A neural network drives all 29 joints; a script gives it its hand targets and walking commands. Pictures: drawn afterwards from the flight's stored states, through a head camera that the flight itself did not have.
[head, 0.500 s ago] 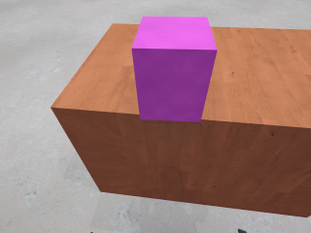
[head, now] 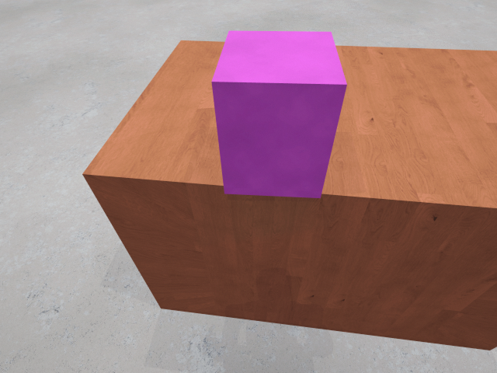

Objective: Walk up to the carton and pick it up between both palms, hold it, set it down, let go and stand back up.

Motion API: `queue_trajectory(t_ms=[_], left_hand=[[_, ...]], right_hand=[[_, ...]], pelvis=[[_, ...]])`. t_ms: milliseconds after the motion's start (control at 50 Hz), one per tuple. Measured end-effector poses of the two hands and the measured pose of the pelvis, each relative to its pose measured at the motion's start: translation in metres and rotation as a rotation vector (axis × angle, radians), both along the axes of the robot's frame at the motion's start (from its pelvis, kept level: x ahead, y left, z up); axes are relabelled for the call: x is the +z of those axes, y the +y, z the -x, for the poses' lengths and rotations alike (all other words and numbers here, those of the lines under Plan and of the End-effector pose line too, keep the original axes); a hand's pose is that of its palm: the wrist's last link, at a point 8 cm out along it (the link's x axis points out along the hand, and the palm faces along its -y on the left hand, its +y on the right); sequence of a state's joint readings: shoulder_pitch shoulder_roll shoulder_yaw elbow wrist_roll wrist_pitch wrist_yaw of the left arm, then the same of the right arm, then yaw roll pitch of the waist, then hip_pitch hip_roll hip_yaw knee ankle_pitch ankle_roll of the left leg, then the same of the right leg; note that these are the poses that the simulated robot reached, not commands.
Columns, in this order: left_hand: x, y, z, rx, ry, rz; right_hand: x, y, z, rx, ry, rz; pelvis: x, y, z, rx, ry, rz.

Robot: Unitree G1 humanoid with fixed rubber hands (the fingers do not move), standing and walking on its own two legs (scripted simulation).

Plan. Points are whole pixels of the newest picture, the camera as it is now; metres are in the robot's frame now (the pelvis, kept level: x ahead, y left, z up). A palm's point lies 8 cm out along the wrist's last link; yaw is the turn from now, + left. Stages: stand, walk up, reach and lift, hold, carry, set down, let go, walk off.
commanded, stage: stand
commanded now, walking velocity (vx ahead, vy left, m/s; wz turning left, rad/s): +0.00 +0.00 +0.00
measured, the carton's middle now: (275, 116) +0.58 -0.04 +0.13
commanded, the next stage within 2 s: walk up in 1.78 s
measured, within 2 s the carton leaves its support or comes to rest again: neither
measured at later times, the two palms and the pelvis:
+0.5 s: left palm out of the picture +0.03 +0.23 -0.13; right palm out of the picture +0.04 -0.23 -0.13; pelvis +0.00 +0.00 +0.01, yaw +0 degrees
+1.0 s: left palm out of the picture -0.02 +0.20 -0.14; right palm out of the picture -0.02 -0.20 -0.14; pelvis +0.00 +0.00 +0.01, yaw +0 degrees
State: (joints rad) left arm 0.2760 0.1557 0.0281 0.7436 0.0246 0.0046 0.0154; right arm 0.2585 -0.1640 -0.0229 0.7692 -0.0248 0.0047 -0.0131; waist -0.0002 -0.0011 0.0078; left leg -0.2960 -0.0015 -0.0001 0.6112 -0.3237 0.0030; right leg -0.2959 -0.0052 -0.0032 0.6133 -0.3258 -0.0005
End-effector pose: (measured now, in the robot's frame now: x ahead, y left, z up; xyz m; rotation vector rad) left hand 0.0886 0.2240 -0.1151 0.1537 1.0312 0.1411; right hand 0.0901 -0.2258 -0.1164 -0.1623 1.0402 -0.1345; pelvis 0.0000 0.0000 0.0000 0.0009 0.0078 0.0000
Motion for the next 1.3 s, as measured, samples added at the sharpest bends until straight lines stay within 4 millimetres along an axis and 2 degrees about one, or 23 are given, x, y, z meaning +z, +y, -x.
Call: queue_trajectory(t_ms=[240,480,820,1300], left_hand=[[-0.005,0.003,0.021,0.033,0.078,-0.002],[-0.012,0.002,0.053,0.072,0.193,0.005],[-0.019,-0.014,0.098,0.095,0.346,0.042],[-0.022,-0.023,0.125,0.092,0.418,0.061]], right_hand=[[-0.005,-0.002,0.02,-0.031,0.078,0.003],[-0.011,-0.002,0.052,-0.068,0.193,0.0],[-0.018,0.014,0.093,-0.093,0.332,-0.034],[-0.02,0.026,0.121,-0.095,0.398,-0.056]], pelvis=[[0.004,0.0,-0.002,0.001,-0.008,0.0],[0.008,0.001,-0.002,0.001,-0.024,0.0],[0.013,0.001,0.0,0.001,-0.044,0.0],[0.013,0.002,0.008,0.001,-0.044,-0.001]])
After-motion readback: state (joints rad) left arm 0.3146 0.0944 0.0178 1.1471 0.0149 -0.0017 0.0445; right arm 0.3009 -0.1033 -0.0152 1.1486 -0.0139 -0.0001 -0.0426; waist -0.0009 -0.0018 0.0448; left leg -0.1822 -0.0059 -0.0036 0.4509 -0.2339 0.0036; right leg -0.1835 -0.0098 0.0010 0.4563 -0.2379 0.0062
